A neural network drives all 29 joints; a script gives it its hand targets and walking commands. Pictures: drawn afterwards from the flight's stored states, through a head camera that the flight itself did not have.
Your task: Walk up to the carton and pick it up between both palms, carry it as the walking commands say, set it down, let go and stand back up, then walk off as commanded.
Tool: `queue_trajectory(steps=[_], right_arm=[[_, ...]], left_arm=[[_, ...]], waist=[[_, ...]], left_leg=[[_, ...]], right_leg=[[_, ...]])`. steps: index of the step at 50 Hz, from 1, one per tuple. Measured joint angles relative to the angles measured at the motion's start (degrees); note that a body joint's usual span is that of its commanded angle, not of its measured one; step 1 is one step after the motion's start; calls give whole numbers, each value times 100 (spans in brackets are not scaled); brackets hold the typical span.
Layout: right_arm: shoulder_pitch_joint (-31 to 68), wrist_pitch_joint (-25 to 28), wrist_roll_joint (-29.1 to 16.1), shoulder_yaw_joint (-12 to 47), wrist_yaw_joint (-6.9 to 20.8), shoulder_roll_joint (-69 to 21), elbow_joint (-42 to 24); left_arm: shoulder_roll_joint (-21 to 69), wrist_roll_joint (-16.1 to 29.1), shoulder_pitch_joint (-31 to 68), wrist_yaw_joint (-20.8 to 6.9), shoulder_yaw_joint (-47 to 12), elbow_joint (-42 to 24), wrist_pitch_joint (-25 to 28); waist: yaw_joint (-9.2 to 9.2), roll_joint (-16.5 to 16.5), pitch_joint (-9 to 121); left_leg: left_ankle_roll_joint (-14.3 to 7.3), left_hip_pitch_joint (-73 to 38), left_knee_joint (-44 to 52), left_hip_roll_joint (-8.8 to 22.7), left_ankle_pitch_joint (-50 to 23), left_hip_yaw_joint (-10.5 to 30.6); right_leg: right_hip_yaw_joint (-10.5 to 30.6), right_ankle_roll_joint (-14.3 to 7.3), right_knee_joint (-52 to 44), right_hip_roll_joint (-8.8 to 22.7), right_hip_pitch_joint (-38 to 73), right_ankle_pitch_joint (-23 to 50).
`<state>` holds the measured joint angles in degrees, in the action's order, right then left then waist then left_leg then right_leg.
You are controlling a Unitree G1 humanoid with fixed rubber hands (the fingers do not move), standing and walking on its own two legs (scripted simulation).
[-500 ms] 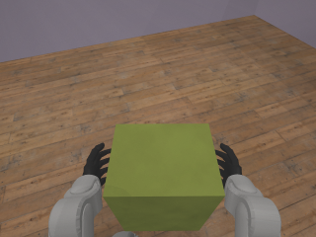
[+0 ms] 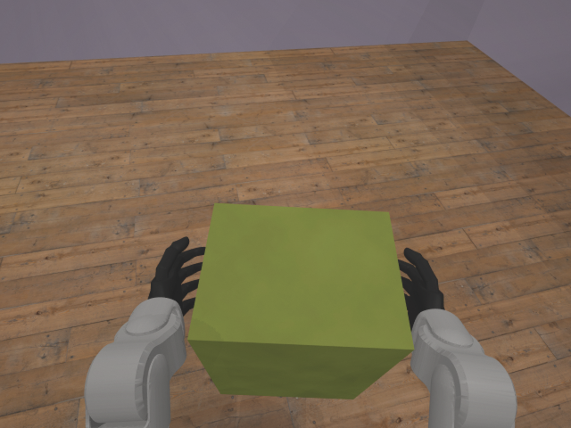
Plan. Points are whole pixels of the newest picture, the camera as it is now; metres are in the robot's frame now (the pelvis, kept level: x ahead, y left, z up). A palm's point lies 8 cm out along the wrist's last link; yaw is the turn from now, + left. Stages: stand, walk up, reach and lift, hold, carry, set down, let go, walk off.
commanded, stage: carry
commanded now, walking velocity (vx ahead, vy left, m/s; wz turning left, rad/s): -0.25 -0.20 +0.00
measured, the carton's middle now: (293, 315) +0.26 +0.01 +0.03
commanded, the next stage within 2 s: none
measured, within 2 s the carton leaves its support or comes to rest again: neither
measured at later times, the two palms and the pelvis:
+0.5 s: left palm out of the picture +0.05 +0.03 +0.08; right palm out of the picture +0.07 -0.26 +0.10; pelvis -0.17 -0.13 +0.00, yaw +2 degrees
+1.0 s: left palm out of the picture -0.05 -0.10 +0.10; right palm out of the picture -0.06 -0.40 +0.09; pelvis -0.28 -0.24 +0.00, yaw +0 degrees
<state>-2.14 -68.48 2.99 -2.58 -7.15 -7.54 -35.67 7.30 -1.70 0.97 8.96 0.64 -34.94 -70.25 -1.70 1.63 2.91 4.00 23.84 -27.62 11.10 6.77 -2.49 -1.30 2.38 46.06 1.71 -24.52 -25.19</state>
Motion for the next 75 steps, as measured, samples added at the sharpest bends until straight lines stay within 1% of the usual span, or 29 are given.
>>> queue_trajectory(steps=[2,3,4,5,6,9,11,14,17,19,20,21,23,24,27,29,31,34,37,39,41,45,47,50,52,54,57,62,75], right_arm=[[34,-44,36,27,-4,3,25],[55,-52,47,23,-6,9,50],[50,-54,47,-20,-5,15,126],[9,-83,47,-63,-5,9,193],[-38,-127,47,-80,-8,2,248],[-117,-181,33,20,-55,-6,312],[-90,-144,21,96,-94,-2,264],[39,-87,-9,105,-110,10,207],[172,-74,-27,67,-107,18,215],[226,-83,-32,35,-98,21,274],[247,-93,-34,19,-90,20,310],[245,-60,-28,41,-79,17,425],[155,-85,-29,43,-56,15,528],[87,-103,-40,40,-48,10,506],[-77,-66,-40,36,-24,-8,365],[-117,-24,-45,4,-12,-14,263],[-117,-2,-44,-15,-4,-14,175],[-78,-12,-14,-1,-1,-8,123],[-21,-46,27,22,-5,2,188],[19,-84,22,-87,-6,12,377],[-22,-188,36,-120,-13,4,486],[-20,-222,27,-11,-72,5,500],[29,-193,9,20,-92,10,481],[123,-164,-9,29,-106,17,476],[178,-166,-7,26,-108,20,494],[208,-139,1,45,-103,17,597],[156,-165,-20,64,-92,14,680],[76,-177,-19,33,-77,10,713],[100,-142,1,-4,-92,13,737]], left_arm=[[1,2,-23,-20,27,34,23],[5,-4,-42,-35,25,73,58],[11,-18,-82,-46,-10,207,133],[11,-28,-130,-52,-51,349,176],[13,-36,-195,-58,-73,443,187],[32,-43,-416,-103,-19,424,199],[40,-25,-458,-137,41,315,249],[34,-55,-397,-155,58,192,311],[19,-96,-270,-161,63,164,298],[14,-121,-190,-157,69,198,241],[10,-133,-158,-151,70,217,205],[5,-137,-146,-144,110,268,175],[14,-156,-230,-123,89,311,85],[18,-160,-266,-109,64,292,39],[16,-131,-272,-74,8,199,-28],[9,-99,-213,-45,-29,159,-26],[5,-74,-146,-26,-44,116,-25],[2,-42,-84,-16,-18,90,-32],[4,-37,-44,-31,31,165,-36],[12,-73,-102,-50,-36,468,92],[14,-87,-196,-65,-66,657,117],[29,-103,-363,-135,5,583,175],[31,-104,-375,-149,34,512,217],[25,-114,-322,-159,62,459,242],[20,-121,-282,-161,78,453,232],[12,-124,-245,-161,124,495,208],[17,-138,-284,-139,139,472,78],[15,-130,-250,-106,115,535,-22],[9,-81,-169,-101,122,688,69]], waist=[[36,41,77],[37,73,97],[66,148,81],[121,151,43],[178,128,-16],[333,67,-169],[383,36,-216],[364,-12,-125],[281,-138,76],[223,-254,204],[209,-297,249],[186,-468,232],[169,-448,192],[135,-384,147],[12,-289,20],[-46,-228,-23],[-63,-157,-8],[-14,-64,106],[53,-124,261],[120,40,303],[254,69,277],[419,56,218],[416,38,260],[342,-16,372],[288,-33,447],[230,-164,453],[115,-300,461],[28,-293,428],[158,-168,322]], left_leg=[[137,245,-148,85,-89,18],[130,422,-366,138,12,21],[100,639,-792,137,721,83],[52,856,-1478,-23,1538,183],[-6,1027,-2257,-232,1999,259],[-55,1175,-3956,-690,2094,145],[-35,1004,-4309,-863,2004,-56],[-91,431,-3598,-1032,2139,-282],[-238,-262,-2197,-1150,2292,-377],[-315,-778,-1042,-1145,2035,-472],[-358,-1044,-406,-1092,1751,-523],[-479,-1077,-205,-1133,1489,-553],[-625,-949,-268,-997,1229,-435],[-631,-914,-266,-890,1146,-373],[-525,-848,-116,-669,878,-260],[-451,-763,-77,-565,737,-225],[-383,-633,-90,-463,637,-210],[-259,-396,-164,-319,526,-211],[-73,-111,-463,-278,538,-273],[7,95,-837,-275,1253,-130],[9,225,-1416,-479,1875,2],[-24,230,-2166,-745,1774,-9],[-42,59,-1965,-833,1825,-46],[-97,-369,-1122,-960,1827,-120],[-129,-790,-225,-986,1438,-213],[-326,-901,176,-1033,707,-213],[-438,-898,152,-1066,647,-218],[-435,-837,55,-1072,664,-192],[-474,-767,-17,-1085,634,-192]], right_leg=[[-163,-96,-1147,1,485,307],[-174,-116,-1570,-25,570,859],[-172,-135,-1474,-70,426,1153],[-162,-173,-1338,-44,324,1189],[-145,-219,-1308,-3,303,1181],[-112,-350,-1566,10,370,1367],[-144,-440,-1731,-47,360,1570],[-265,-588,-1914,-181,238,1830],[-439,-729,-2101,-321,51,2090],[-574,-795,-2246,-412,-65,2283],[-659,-797,-2285,-461,-127,2364],[-657,-640,-2236,-409,-179,2318],[-527,-275,-1270,-492,-444,1133],[-409,-186,-540,-544,-628,782],[-39,-96,1182,-480,-968,624],[147,-37,1501,-340,-898,556],[199,7,1200,-186,-653,382],[26,10,58,-12,-76,177],[-182,-12,-1684,121,740,829],[-175,-75,-1644,29,596,1182],[-162,-170,-1641,51,584,1194],[-155,-290,-1902,46,616,1418],[-173,-336,-1992,17,564,1533],[-230,-380,-2082,-22,456,1672],[-296,-382,-2077,-67,382,1724],[-331,-368,-2033,-37,347,1748],[-328,-345,-2055,-5,368,1804],[-355,-358,-2045,9,356,1864],[-356,-357,-2061,25,329,1941]])
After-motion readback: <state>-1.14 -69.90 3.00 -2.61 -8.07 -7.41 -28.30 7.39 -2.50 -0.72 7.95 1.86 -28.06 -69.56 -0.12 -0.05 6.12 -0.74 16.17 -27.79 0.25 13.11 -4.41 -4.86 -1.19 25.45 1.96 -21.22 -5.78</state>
